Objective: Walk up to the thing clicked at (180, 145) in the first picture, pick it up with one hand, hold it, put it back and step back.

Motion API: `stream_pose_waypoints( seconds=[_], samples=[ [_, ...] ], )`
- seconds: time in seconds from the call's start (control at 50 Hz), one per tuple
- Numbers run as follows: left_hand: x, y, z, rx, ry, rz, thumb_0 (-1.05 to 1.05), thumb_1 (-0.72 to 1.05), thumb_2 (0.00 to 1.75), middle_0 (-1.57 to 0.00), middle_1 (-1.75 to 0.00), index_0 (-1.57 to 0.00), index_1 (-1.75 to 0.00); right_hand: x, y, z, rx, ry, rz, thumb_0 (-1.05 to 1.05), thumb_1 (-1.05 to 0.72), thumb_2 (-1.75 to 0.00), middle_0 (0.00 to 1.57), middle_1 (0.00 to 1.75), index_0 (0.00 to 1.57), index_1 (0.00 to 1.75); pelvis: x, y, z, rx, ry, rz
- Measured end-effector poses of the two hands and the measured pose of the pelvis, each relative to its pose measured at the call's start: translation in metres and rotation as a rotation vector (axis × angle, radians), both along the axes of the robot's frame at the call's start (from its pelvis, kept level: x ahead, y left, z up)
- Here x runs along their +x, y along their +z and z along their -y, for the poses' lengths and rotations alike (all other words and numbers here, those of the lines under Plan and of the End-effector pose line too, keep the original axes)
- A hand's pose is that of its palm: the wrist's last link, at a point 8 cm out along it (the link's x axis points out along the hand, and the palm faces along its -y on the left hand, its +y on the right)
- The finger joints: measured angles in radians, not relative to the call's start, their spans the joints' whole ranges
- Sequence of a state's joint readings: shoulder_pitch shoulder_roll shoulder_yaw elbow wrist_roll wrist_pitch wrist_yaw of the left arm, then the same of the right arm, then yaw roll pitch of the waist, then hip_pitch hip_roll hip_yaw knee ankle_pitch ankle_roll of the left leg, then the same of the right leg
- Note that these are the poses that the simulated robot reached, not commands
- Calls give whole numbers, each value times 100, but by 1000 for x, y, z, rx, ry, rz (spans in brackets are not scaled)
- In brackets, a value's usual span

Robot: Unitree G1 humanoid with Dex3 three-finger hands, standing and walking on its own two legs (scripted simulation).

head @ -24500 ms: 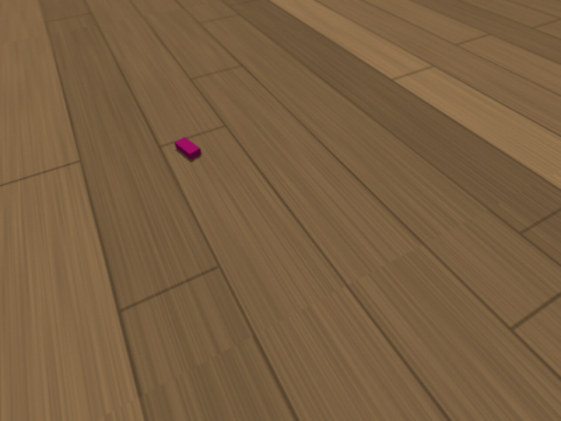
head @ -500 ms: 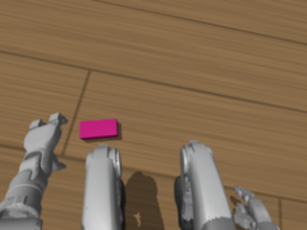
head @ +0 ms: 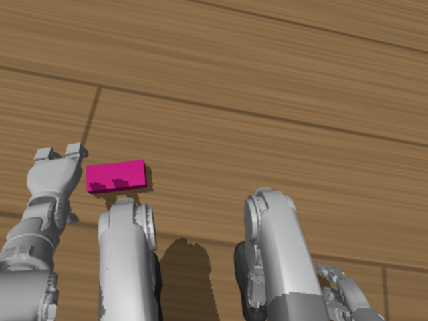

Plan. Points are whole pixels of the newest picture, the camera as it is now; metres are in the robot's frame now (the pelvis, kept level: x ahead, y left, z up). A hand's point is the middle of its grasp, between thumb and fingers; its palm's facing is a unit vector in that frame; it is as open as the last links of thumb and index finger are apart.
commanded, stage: rise first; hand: left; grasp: from above
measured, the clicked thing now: (117, 176) +0.43 +0.22 -0.34
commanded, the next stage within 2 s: none
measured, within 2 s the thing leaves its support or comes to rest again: neither
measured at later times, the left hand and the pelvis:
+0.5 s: hand (78, 185) +0.38 +0.28 -0.20, palm faces -0.45 -0.07 -0.89, open 14.1 cm; pelvis +0.01 +0.00 -0.02, yaw +0 degrees
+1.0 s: hand (83, 182) +0.39 +0.27 -0.22, palm faces -0.45 -0.07 -0.89, open 14.1 cm; pelvis +0.01 +0.00 -0.03, yaw -1 degrees
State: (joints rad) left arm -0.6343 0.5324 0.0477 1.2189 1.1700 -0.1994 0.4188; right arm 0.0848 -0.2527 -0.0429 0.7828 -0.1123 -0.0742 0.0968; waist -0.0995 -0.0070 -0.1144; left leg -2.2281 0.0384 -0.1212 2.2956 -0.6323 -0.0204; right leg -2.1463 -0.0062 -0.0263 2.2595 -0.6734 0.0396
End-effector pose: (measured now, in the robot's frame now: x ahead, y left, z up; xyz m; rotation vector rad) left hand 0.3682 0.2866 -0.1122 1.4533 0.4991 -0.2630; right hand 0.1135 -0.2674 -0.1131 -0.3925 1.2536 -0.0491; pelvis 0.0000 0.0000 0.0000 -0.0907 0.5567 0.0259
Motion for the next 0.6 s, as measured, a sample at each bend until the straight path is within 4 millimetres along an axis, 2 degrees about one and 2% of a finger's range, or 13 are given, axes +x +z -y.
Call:
stream_pose_waypoints(
  seconds=[0.34, 0.6],
  samples=[
    [14, -24, 7, 26, -55, 21, 0, -51, 100, -10, -97, -10, -97, -3, -21, 3, 5, -12, -44, 0, -91, -90, 20, 30, 21, 30, 7, -18, 1, 5, -9, -8],
    [22, -34, 10, 27, -39, 23, 0, -52, 100, -9, -100, -9, -99, -9, -26, 10, -5, -4, -61, 0, -91, -90, 20, 30, 20, 30, 8, -26, 3, 8, -14, -5]
  ],
)
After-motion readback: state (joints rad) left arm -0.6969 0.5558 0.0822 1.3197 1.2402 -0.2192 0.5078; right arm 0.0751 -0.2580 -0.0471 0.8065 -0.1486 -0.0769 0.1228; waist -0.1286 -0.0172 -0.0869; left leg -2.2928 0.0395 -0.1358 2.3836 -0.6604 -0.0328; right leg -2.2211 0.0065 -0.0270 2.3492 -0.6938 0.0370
